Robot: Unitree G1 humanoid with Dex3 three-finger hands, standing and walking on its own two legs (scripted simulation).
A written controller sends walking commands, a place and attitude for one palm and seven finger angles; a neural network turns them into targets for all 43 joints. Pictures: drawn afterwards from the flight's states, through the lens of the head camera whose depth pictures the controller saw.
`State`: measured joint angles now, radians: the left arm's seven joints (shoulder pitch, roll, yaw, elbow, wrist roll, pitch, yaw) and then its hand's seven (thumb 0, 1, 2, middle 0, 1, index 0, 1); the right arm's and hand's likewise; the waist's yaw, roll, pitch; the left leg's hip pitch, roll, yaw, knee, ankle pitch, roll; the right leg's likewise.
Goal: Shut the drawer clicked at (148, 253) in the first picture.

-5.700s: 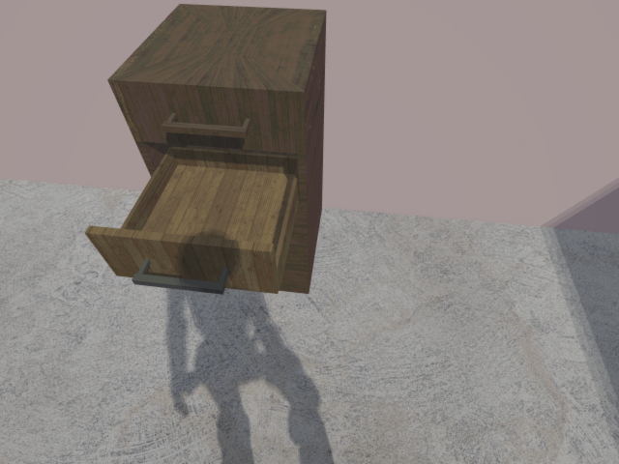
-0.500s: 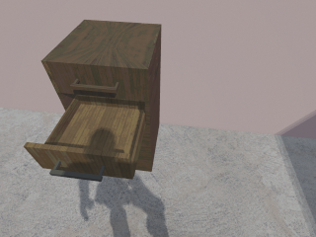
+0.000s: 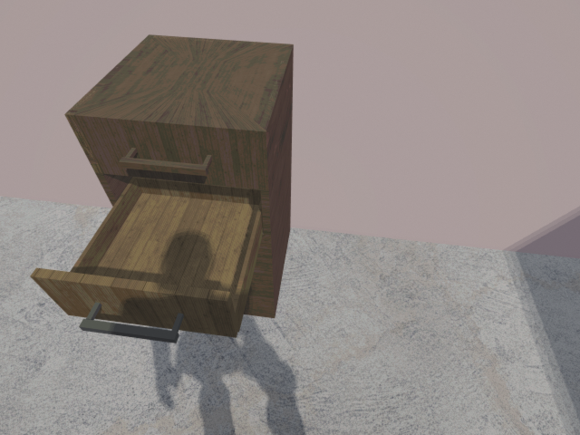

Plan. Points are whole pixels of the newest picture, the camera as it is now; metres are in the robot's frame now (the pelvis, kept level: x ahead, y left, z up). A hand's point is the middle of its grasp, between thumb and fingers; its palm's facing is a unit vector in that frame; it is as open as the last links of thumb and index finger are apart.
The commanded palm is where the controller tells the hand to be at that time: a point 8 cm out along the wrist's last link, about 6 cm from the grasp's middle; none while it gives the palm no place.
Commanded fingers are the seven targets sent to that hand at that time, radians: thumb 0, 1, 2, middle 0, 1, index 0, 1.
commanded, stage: look again from close up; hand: left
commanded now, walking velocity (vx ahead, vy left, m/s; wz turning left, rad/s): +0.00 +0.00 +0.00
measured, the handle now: (133, 322) +0.35 +0.34 -0.19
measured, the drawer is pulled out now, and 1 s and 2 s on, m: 0.30 0.30 0.30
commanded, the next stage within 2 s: shuffle to correct the standing spot in 0.24 s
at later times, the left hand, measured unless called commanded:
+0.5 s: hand out of the picture +0.03 +0.16 -0.17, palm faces +0.04 -0.98 -0.20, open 7.4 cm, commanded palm none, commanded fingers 0.00 0.90 0.90 -0.20 -0.30 -0.20 -0.30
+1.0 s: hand out of the picture +0.08 +0.23 -0.17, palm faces +0.00 -0.95 -0.31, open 7.4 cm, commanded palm none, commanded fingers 0.00 0.90 0.90 -0.20 -0.30 -0.20 -0.30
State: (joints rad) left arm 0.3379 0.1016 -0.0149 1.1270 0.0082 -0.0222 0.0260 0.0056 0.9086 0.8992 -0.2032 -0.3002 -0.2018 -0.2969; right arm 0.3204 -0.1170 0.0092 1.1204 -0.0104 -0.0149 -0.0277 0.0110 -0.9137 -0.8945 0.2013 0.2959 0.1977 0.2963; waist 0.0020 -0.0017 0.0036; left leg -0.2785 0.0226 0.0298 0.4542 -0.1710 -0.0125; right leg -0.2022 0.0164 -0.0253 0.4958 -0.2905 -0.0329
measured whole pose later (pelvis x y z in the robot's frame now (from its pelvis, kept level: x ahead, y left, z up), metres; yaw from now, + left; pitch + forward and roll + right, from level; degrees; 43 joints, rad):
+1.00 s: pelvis +0.04 +0.03 -0.01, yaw -4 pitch +1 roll +3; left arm 0.24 0.18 0.05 1.01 0.02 0.04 0.04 0.01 0.91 0.90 -0.20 -0.30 -0.20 -0.30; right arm 0.24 -0.19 -0.02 0.96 -0.03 0.04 -0.01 0.01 -0.91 -0.89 0.20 0.30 0.20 0.30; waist 0.02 0.01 0.06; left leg -0.27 -0.04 0.16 0.52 -0.27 0.05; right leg -0.35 -0.07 -0.09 0.84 -0.48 -0.03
